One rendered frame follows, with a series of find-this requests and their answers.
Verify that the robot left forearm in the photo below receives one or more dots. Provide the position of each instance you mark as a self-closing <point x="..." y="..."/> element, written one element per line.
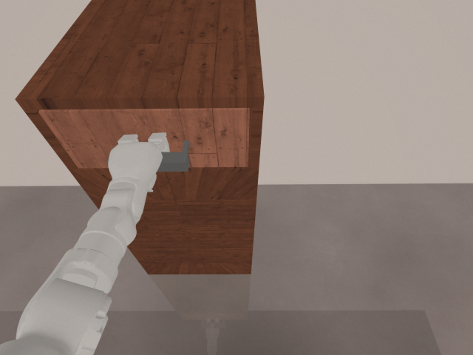
<point x="95" y="258"/>

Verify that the left robot hand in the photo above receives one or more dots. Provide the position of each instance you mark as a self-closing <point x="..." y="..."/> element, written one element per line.
<point x="138" y="160"/>

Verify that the left robot upper arm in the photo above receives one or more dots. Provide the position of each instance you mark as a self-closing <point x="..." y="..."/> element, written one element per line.
<point x="68" y="319"/>

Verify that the cabinet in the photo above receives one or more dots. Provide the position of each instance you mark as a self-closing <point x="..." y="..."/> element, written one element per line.
<point x="166" y="54"/>

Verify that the drawer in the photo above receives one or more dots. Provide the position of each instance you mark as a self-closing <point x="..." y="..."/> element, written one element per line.
<point x="218" y="137"/>

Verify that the handle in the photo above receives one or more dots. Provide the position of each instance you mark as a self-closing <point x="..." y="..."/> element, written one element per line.
<point x="174" y="161"/>

